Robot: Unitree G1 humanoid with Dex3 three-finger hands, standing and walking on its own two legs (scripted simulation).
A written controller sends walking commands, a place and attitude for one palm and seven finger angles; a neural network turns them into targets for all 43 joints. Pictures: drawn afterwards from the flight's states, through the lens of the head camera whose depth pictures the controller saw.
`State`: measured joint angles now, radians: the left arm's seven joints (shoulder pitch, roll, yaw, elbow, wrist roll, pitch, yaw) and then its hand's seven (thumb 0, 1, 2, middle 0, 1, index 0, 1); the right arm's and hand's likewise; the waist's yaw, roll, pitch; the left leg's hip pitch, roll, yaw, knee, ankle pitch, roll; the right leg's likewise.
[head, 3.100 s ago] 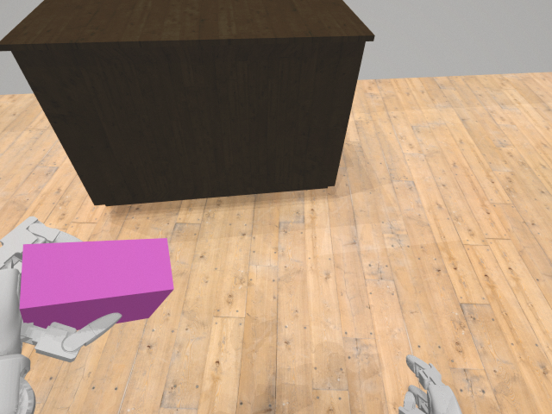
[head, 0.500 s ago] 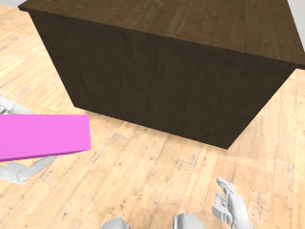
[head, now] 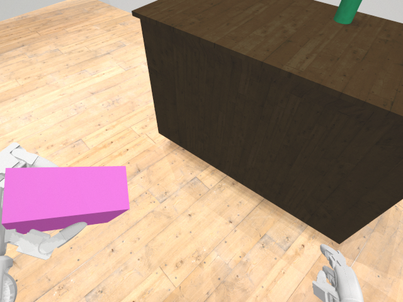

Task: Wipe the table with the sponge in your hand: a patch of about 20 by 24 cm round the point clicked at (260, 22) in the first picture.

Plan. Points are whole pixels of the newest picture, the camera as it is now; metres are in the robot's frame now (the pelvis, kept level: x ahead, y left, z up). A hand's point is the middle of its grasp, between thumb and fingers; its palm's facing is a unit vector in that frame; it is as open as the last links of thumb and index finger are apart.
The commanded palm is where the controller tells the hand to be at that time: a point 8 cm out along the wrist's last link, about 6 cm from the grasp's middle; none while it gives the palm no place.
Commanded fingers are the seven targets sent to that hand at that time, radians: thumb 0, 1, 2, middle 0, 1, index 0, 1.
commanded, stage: walk to a spot facing it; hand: left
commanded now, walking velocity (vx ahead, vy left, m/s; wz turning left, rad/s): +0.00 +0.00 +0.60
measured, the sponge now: (85, 199) +0.23 +0.19 +0.15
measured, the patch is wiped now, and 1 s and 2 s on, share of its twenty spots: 0.00 0.00 0.00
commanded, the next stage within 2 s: turn to face it in 1.42 s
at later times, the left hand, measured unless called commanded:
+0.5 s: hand out of the picture +0.07 +0.26 +0.17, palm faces +0.63 -0.65 -0.42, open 10.3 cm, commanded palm +0.01 +0.28 +0.18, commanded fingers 0.00 0.10 1.30 -1.20 -1.60 -1.20 -1.60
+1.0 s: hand out of the picture +0.06 +0.31 +0.19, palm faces +0.72 -0.54 -0.43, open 10.3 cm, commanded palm +0.00 +0.33 +0.18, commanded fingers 0.00 0.10 1.30 -1.20 -1.60 -1.20 -1.60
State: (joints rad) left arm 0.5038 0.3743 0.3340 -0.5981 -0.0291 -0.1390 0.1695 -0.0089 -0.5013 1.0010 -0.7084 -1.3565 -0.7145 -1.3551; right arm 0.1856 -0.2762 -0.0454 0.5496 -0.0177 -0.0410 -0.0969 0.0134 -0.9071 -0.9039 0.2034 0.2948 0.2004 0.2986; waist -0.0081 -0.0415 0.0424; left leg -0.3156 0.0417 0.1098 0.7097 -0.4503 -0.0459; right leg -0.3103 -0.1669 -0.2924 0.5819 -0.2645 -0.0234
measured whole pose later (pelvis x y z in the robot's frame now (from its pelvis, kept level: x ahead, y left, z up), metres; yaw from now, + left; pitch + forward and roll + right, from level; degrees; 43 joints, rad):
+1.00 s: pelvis -0.02 +0.01 +0.01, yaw +27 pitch +0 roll -1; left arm 0.50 0.37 0.35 -0.59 -0.01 -0.22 0.15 -0.01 -0.50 1.00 -0.70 -1.36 -0.71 -1.36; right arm 0.21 -0.09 0.05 0.62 0.00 -0.13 -0.03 0.01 -0.90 -0.90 0.21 0.30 0.20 0.30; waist 0.03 0.01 0.04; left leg -0.21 0.09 0.10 0.45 -0.24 -0.01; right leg -0.53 -0.11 -0.14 0.91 -0.34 0.06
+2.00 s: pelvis +0.16 +0.02 -0.01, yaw +25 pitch -1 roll +0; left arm 0.38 0.35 0.36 -0.46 -0.02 -0.17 0.13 -0.01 -0.51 1.00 -0.71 -1.36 -0.71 -1.36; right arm 0.10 -0.17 0.04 0.56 0.01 -0.08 -0.01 0.01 -0.90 -0.90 0.21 0.30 0.21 0.30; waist 0.06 0.08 0.13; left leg -0.38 0.17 0.13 0.90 -0.48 -0.08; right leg -0.37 -0.01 -0.14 0.67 -0.27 -0.07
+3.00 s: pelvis +0.07 -0.08 +0.00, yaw -9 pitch +2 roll +4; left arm 0.53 0.40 0.39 -0.54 -0.05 -0.17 0.15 -0.01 -0.51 1.01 -0.70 -1.36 -0.71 -1.36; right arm 0.16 -0.29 -0.04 0.55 0.01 0.08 -0.02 0.01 -0.91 -0.90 0.20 0.29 0.20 0.30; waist 0.02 -0.03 0.05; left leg -0.37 0.01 0.04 0.80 -0.47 -0.08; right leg -0.40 0.09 0.05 0.47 -0.09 -0.12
